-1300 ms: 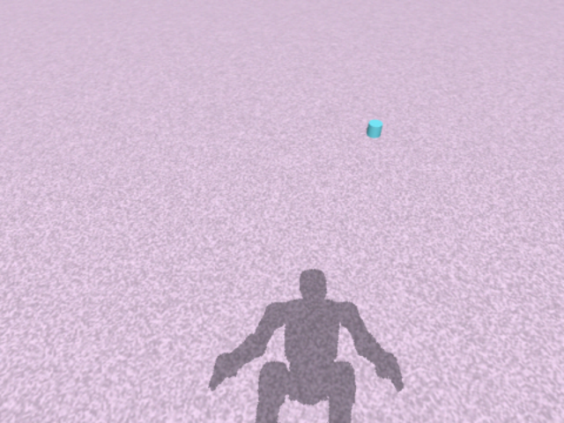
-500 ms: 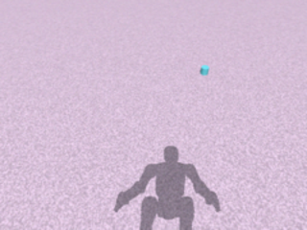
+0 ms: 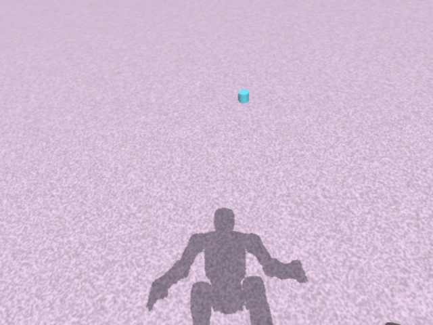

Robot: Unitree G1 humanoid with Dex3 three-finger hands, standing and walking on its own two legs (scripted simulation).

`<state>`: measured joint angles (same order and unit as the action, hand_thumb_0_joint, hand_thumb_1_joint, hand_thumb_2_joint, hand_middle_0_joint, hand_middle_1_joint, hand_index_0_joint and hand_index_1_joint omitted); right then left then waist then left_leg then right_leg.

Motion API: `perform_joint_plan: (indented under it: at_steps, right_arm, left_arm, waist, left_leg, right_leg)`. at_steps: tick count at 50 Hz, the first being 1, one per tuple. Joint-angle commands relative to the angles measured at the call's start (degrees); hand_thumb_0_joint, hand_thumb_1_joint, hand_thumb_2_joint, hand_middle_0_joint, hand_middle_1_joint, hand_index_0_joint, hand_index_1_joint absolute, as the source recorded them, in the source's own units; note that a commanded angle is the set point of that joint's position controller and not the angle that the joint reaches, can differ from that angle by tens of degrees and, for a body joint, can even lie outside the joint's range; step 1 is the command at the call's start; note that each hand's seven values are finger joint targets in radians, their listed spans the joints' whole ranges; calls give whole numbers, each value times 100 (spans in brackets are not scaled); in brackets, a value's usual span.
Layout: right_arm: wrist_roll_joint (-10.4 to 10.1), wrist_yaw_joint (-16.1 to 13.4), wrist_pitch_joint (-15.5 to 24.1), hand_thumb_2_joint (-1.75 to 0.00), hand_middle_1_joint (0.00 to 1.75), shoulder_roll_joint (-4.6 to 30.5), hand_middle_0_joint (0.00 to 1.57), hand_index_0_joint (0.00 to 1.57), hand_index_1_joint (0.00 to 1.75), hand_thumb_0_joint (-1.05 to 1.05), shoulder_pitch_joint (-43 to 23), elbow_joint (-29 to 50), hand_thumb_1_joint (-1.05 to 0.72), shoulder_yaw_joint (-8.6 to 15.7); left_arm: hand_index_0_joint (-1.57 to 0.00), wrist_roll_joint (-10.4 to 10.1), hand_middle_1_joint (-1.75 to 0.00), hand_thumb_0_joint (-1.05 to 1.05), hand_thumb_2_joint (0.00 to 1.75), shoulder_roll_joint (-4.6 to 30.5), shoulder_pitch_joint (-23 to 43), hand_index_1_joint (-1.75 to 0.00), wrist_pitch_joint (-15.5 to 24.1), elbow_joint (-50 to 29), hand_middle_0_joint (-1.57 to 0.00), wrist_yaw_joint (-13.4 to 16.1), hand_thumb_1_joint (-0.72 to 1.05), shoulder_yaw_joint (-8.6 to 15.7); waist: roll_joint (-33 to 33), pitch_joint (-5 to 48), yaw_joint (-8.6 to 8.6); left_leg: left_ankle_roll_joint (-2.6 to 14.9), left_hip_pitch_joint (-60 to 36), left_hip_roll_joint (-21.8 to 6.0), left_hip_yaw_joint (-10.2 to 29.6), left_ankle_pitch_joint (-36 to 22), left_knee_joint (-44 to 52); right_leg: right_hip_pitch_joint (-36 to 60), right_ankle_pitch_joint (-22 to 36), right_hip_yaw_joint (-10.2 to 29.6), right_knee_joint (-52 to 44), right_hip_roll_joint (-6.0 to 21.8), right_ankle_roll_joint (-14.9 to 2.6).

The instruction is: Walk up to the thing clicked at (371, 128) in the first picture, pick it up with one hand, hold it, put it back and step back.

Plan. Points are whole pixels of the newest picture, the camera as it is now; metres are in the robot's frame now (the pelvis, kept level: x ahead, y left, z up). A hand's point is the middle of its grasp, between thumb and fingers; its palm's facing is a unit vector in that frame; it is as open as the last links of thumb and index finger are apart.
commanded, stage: walk up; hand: left
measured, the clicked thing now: (243, 96) +1.97 -0.16 -0.74
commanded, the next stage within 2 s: none
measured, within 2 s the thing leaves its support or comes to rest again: neither
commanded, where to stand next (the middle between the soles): +1.74 +0.20 m, yaw -96 degrees
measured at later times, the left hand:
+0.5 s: hand (143, 262) +0.33 +0.21 -0.13, palm faces -0.32 -0.85 -0.43, open 7.3 cm
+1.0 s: hand (192, 117) +0.89 +0.12 -0.12, palm faces -0.65 -0.59 -0.49, open 7.3 cm
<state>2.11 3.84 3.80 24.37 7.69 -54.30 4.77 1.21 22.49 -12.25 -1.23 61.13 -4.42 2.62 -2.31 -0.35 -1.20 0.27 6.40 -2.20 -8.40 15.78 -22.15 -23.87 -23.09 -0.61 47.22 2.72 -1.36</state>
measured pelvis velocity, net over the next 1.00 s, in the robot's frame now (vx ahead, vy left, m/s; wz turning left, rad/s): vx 0.60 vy -0.02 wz -0.72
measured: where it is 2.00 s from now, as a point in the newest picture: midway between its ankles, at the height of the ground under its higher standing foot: (233, 176)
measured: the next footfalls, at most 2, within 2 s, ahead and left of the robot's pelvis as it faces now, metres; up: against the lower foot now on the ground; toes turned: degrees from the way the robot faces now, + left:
right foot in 0.18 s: +0.16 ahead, -0.20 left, +0.00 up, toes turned -18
left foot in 0.64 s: +0.58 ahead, +0.02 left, +0.00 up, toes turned -27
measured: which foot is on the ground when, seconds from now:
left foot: down 0.00-0.20, up 0.22-0.62, down 0.64-1.00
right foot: up 0.00-0.16, down 0.18-0.66, up 0.68-1.00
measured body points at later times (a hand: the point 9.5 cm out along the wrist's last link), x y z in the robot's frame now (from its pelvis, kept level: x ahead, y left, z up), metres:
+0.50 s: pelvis +0.24 -0.05 +0.00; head +0.24 -0.09 +0.45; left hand +0.35 +0.25 -0.10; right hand +0.29 -0.39 -0.11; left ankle +0.45 +0.07 -0.67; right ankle +0.13 -0.19 -0.74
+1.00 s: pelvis +0.60 -0.02 -0.01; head +0.60 -0.04 +0.44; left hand +0.92 +0.15 -0.09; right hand +0.37 -0.28 -0.12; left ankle +0.55 +0.04 -0.74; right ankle +0.61 -0.18 -0.70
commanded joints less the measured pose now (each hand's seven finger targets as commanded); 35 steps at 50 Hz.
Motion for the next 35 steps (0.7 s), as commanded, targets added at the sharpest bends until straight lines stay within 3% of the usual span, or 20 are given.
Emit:
perform_joint_plan:
  at_steps: [1,4,6,8,9,10,11,12,13,15,17,21,25,27,29,31,32,33,34,35]
  right_arm:
    - [-4,22,218,-90,30,1649,20,20,30,0,-937,768,-90,460]
    - [0,122,185,-90,30,1606,20,20,30,0,-945,838,-90,448]
    - [7,162,133,-90,30,1679,20,20,30,0,-893,846,-90,460]
    - [28,175,56,-90,30,1602,20,20,30,0,-1236,963,-90,415]
    - [108,191,13,-90,30,1340,20,20,30,0,-1238,1079,-90,307]
    - [66,245,22,-90,30,945,20,20,30,0,-1128,1252,-90,137]
    - [-53,335,47,-90,30,1161,20,20,30,0,-1215,1448,-90,127]
    - [-29,354,102,-90,30,1417,20,20,30,0,-1462,1407,-90,153]
    - [-97,381,137,-90,30,1518,20,20,30,0,-1489,1326,-90,163]
    - [-172,385,83,-90,30,1474,20,20,30,0,-978,1074,-90,110]
    - [-111,393,3,-90,30,1405,20,20,30,0,-622,1003,-90,101]
    - [26,510,-199,-90,30,1413,20,20,30,0,-724,1179,-90,181]
    - [102,553,-237,-90,30,1268,20,20,30,0,-1050,1422,-90,184]
    - [104,578,-204,-90,30,1152,20,20,30,0,-1112,1552,-90,204]
    - [71,559,-203,-90,30,1167,20,20,30,0,-498,1444,-90,293]
    - [58,450,-209,-90,30,1452,20,20,30,0,1388,930,-90,543]
    - [77,317,-196,-90,30,1846,20,20,30,0,2342,728,-90,716]
    - [75,184,-173,-90,30,2173,20,20,30,0,2457,823,-90,801]
    - [-107,88,-97,-90,30,2455,20,20,30,0,1132,1161,-90,813]
    - [-194,61,-117,-90,30,2417,20,20,30,0,233,1345,-90,826]
  left_arm:
    - [-20,-115,-30,0,90,1495,432,-30,287,-868,-20,-161,90,429]
    - [-20,-92,-30,0,90,1477,420,-30,291,-882,-20,-209,90,459]
    - [-20,-81,-30,0,90,1449,482,-30,306,-959,-20,-202,90,457]
    - [-20,-82,-30,0,90,1553,-398,-30,353,-682,-20,-102,90,523]
    - [-20,-76,-30,0,90,1927,-1262,-30,431,-380,-20,6,90,657]
    - [-20,-76,-30,0,90,2429,-1938,-30,478,-297,-20,163,90,796]
    - [-20,-139,-30,0,90,2597,-1626,-30,464,-445,-20,217,90,777]
    - [-20,-211,-30,0,90,2648,-1159,-30,468,-575,-20,274,90,714]
    - [-20,-218,-30,0,90,2574,-731,-30,484,-760,-20,379,90,675]
    - [-20,-219,-30,0,90,2256,-176,-30,539,-910,-20,504,90,557]
    - [-20,-252,-30,0,90,2065,-49,-30,638,-931,-20,538,90,496]
    - [-20,-272,-30,0,90,2030,35,-30,847,-1092,-20,525,90,477]
    - [-20,-231,-30,0,90,2025,-459,-30,920,-1128,-20,558,90,520]
    - [-20,-165,-30,0,90,2090,-467,-30,915,-1176,-20,609,90,554]
    - [-20,-108,-30,0,90,2175,-69,-30,880,-1274,-20,653,90,565]
    - [-20,-41,-30,0,90,2013,230,-30,794,-1448,-20,690,90,510]
    - [-20,6,-30,0,90,1594,-28,-30,793,-1465,-20,711,90,373]
    - [-20,-30,-30,0,90,936,-390,-30,782,-1499,-20,732,90,127]
    - [-20,-224,-30,0,90,1024,-1330,-30,743,-1393,-20,787,90,123]
    - [-20,-202,-30,0,90,1227,-1533,-30,695,-1133,-20,836,90,121]
  waist:
    - [-590,171,317]
    - [-472,-146,261]
    - [-382,-342,257]
    - [357,-132,824]
    - [1456,58,1168]
    - [2676,31,1414]
    - [2488,-117,1135]
    - [1881,-288,961]
    - [1293,-322,759]
    - [1000,-142,292]
    - [1062,-96,109]
    - [883,-540,-33]
    - [482,-399,80]
    - [587,-262,40]
    - [859,90,-356]
    - [351,900,-1199]
    - [-651,1248,-1625]
    - [-2102,1212,-1525]
    - [-2603,1023,-488]
    - [-2170,835,-67]
  left_leg:
    - [960,-508,-1990,1322,1855,1391]
    - [791,-125,-1401,105,1462,802]
    - [804,327,-1358,-76,1757,597]
    - [699,1580,-1060,-516,1966,-866]
    - [510,2540,-477,-707,1408,-2947]
    - [153,3847,128,-426,2083,-4697]
    - [-48,4256,341,707,1945,-4973]
    - [-99,4312,52,1243,1681,-5053]
    - [-39,4351,-268,1533,1340,-5007]
    - [43,3860,-481,1575,703,-4584]
    - [30,3109,-459,1429,218,-3985]
    - [-222,2785,-291,1066,-720,-3133]
    - [-377,2703,-340,1092,-1120,-2496]
    - [-292,2204,-457,1257,-1214,-1873]
    - [-183,1188,-376,1074,-1056,-1594]
    - [114,-797,-254,1157,-648,-1176]
    - [104,-1988,-389,1568,84,-995]
    - [-82,-2365,-1504,3215,1697,-341]
    - [59,-1898,-2057,5325,2317,1341]
    - [308,-823,-2171,5613,3399,1759]
  right_leg:
    - [-915,129,237,224,853,75]
    - [-310,858,-386,-334,692,170]
    - [120,968,-773,-479,571,138]
    - [1762,1108,-753,-837,397,4]
    - [2786,315,-324,-1059,99,-207]
    - [3148,-1842,1764,-2245,843,-585]
    - [2862,-3224,4621,-3992,1725,-1086]
    - [2544,-3605,5479,-4488,2145,-1341]
    - [2452,-3028,4900,-4342,2079,-1358]
    - [2234,-1488,3258,-3682,1537,-914]
    - [1564,-942,2434,-3621,1157,-701]
    - [486,-707,1584,-4013,660,-683]
    - [751,151,1300,-3707,597,-777]
    - [840,762,1233,-3445,708,-758]
    - [829,1616,1156,-2957,825,-672]
    - [377,2425,979,-645,674,-430]
    - [-646,1547,759,1120,256,-198]
    - [-1768,-1143,583,2588,-399,-124]
    - [-2284,-1127,573,3311,-800,-358]
    - [-1900,-396,887,3570,-135,-500]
